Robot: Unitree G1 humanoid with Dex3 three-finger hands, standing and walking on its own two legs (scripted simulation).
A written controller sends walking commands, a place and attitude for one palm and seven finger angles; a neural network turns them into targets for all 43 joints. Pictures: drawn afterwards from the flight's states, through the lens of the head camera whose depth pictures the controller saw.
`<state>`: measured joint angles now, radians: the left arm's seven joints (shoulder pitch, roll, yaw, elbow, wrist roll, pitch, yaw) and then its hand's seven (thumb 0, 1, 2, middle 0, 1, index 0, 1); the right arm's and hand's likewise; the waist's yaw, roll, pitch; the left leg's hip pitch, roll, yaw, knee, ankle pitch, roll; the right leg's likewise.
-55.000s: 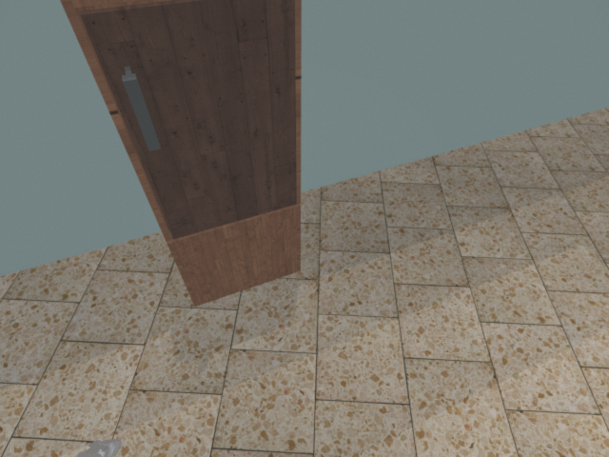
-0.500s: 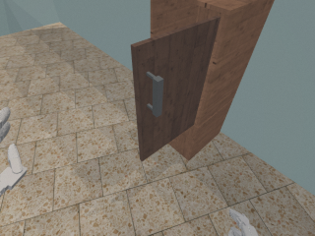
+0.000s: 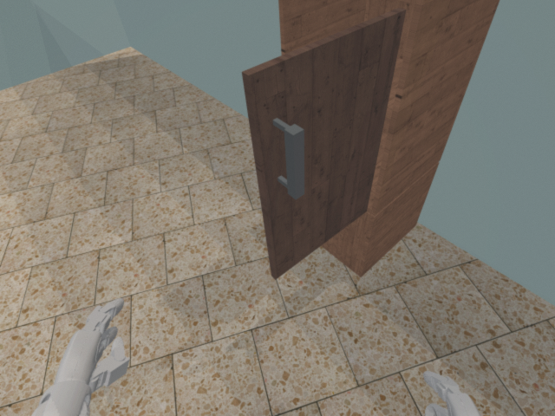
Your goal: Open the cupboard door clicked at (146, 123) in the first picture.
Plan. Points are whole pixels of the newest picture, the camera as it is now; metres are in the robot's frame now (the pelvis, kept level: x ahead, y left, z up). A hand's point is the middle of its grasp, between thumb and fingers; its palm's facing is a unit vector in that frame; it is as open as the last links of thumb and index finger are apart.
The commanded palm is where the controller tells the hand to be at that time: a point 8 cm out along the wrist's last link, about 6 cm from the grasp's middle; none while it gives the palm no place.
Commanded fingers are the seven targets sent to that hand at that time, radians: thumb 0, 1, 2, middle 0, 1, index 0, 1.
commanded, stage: let the arm hang, fingers relaxed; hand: left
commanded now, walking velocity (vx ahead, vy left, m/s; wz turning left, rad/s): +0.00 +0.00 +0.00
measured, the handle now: (287, 159) +0.54 +0.01 +0.08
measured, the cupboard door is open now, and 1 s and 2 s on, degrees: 88 88 88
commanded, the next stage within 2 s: look to check the result in 0.96 s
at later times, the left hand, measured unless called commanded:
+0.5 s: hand out of the picture -0.08 +0.17 -0.16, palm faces +0.04 -0.98 -0.21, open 7.3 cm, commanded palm none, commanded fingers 0.00 0.90 0.90 -0.20 -0.30 -0.20 -0.30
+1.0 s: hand out of the picture -0.01 +0.16 -0.17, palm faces +0.04 -0.98 -0.18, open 7.4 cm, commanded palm none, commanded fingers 0.00 0.90 0.90 -0.20 -0.30 -0.20 -0.30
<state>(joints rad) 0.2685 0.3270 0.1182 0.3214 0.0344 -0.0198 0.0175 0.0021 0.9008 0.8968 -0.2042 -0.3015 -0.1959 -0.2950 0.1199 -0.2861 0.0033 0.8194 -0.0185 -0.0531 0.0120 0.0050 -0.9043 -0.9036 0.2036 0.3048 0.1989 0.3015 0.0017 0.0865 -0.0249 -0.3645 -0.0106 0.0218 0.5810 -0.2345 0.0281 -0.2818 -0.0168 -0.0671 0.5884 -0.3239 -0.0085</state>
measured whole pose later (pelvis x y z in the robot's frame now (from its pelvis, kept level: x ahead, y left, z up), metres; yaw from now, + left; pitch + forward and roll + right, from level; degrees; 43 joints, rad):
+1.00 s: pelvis -0.01 -0.01 +0.01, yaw +1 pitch -2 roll +0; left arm 0.27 0.13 0.02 1.14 0.01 0.00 0.03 0.01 0.92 0.90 -0.20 -0.30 -0.20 -0.29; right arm 0.29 -0.13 0.00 1.14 -0.03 0.01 -0.03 0.00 -0.91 -0.90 0.20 0.30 0.19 0.30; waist -0.01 0.01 0.05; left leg -0.26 -0.01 0.00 0.44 -0.15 0.01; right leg -0.18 -0.01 -0.08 0.45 -0.25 -0.02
